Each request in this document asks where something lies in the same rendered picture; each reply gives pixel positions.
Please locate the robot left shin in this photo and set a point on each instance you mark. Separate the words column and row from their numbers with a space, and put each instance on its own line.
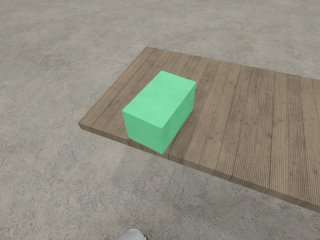
column 134, row 230

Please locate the carton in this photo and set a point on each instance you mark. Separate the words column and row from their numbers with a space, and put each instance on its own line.
column 156, row 114

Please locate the table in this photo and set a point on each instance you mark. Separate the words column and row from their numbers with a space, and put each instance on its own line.
column 254, row 127

